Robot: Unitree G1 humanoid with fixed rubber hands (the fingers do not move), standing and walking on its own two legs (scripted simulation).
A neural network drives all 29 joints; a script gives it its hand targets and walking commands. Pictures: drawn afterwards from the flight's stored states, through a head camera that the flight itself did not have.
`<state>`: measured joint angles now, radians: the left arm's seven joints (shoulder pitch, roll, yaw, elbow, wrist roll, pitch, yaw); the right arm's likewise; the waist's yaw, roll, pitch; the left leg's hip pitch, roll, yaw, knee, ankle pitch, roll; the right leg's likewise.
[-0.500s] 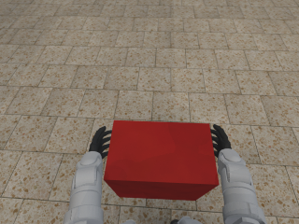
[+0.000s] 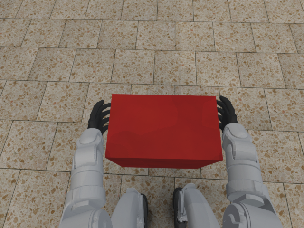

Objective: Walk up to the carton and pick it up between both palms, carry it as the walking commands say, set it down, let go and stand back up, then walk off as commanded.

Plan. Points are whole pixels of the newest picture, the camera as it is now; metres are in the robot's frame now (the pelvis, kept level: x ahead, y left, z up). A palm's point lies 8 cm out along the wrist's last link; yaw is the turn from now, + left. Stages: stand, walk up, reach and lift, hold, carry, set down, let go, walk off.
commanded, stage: set down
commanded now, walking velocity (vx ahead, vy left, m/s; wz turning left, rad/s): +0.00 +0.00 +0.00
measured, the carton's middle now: (161, 137) +0.36 -0.01 -0.13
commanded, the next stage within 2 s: none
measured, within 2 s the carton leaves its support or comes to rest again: neither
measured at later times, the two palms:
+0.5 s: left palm (106, 130) +0.40 +0.17 -0.15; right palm (216, 126) +0.40 -0.19 -0.15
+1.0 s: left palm (112, 131) +0.42 +0.17 -0.24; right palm (207, 128) +0.42 -0.19 -0.24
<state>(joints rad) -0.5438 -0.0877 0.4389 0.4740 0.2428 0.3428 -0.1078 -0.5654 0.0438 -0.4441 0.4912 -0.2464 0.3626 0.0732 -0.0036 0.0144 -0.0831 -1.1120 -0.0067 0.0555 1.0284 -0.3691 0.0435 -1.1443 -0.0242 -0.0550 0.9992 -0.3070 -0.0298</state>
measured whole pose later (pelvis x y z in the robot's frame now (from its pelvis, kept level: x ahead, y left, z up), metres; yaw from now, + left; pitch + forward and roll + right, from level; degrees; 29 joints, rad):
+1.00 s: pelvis -0.03 -0.01 -0.16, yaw +1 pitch +45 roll +0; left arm -0.85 0.06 0.38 0.63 0.14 0.32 -0.04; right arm -0.84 -0.04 -0.45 0.61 -0.13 0.33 -0.01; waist -0.02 0.01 -0.23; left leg -1.93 -0.01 0.03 1.64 -0.50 0.03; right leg -1.95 -0.01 -0.05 1.60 -0.44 -0.03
